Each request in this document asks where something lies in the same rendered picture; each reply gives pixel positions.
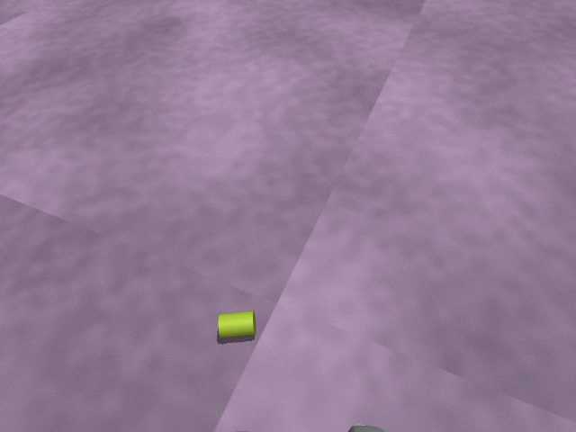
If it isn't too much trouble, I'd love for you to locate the can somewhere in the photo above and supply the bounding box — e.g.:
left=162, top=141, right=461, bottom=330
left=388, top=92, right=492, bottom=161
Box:
left=218, top=310, right=256, bottom=338

